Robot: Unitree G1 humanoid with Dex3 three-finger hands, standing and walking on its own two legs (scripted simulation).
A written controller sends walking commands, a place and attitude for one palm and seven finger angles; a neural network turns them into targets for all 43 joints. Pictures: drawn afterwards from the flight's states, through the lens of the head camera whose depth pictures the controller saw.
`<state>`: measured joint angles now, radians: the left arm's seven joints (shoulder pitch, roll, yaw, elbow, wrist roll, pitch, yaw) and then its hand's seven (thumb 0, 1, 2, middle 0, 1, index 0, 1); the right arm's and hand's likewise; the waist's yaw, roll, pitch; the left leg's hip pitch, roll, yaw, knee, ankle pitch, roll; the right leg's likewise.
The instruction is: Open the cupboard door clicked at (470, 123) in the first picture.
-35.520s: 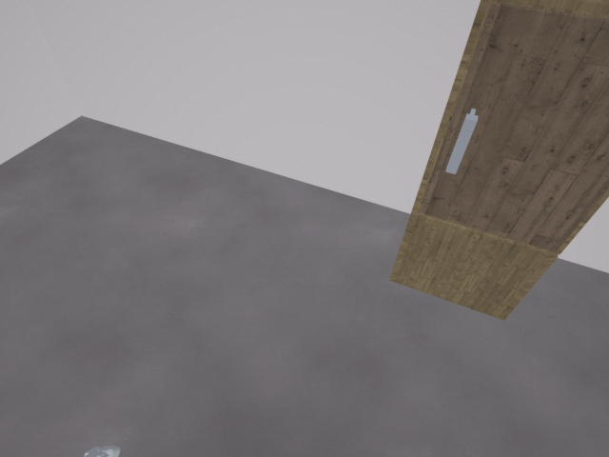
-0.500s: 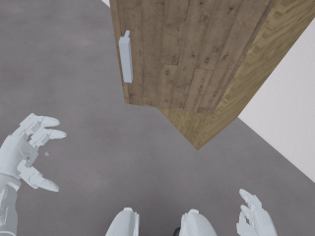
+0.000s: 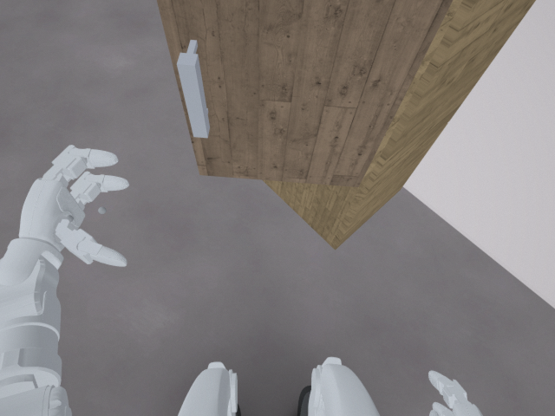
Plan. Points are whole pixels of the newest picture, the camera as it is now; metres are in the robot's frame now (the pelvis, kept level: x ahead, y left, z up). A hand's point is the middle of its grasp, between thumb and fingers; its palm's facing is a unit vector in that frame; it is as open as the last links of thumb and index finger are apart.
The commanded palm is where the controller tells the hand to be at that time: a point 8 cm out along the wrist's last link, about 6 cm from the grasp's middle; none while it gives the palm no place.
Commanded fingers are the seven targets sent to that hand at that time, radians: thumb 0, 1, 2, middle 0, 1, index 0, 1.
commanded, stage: move the hooked fingers beside the handle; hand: left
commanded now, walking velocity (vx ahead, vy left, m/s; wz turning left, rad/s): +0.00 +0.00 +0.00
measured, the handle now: (197, 91) +0.62 +0.15 +0.04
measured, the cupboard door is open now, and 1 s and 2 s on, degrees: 44 44 44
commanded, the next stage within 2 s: slide the fingers in behind the handle in 1.82 s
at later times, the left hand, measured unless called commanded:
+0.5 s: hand (132, 160) +0.46 +0.23 +0.04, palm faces -0.06 -1.00 -0.03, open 14.0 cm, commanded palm +0.46 +0.27 +0.04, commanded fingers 0.00 -0.50 0.30 -0.30 -1.20 -0.30 -1.20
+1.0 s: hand (150, 115) +0.55 +0.22 +0.04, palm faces -0.05 -1.00 -0.02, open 14.0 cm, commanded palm +0.56 +0.24 +0.04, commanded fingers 0.00 -0.50 0.30 -0.30 -1.20 -0.30 -1.20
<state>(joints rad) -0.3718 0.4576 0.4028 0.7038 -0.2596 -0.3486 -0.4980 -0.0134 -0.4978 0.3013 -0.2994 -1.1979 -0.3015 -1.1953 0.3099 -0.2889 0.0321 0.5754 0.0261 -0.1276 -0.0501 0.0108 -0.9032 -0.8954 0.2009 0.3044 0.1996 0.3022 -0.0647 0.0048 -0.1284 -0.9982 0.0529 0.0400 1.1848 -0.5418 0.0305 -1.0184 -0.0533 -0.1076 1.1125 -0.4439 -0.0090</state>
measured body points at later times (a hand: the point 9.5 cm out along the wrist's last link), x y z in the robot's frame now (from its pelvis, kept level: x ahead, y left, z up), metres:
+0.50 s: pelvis +0.00 +0.00 -0.01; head +0.14 +0.02 +0.42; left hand +0.46 +0.28 +0.05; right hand +0.05 -0.28 -0.12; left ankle +0.01 +0.10 -0.64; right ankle +0.05 -0.12 -0.64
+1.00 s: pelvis -0.01 +0.01 -0.03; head +0.18 +0.04 +0.38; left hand +0.55 +0.27 +0.04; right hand -0.03 -0.27 -0.12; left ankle +0.01 +0.10 -0.64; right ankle +0.05 -0.12 -0.64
